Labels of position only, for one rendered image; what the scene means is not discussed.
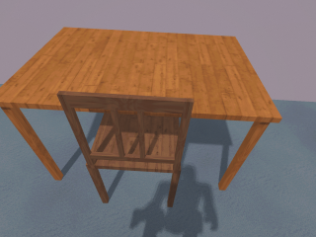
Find chair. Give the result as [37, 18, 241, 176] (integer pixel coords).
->
[56, 91, 195, 207]

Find table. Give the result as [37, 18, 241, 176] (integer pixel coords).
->
[0, 27, 282, 191]

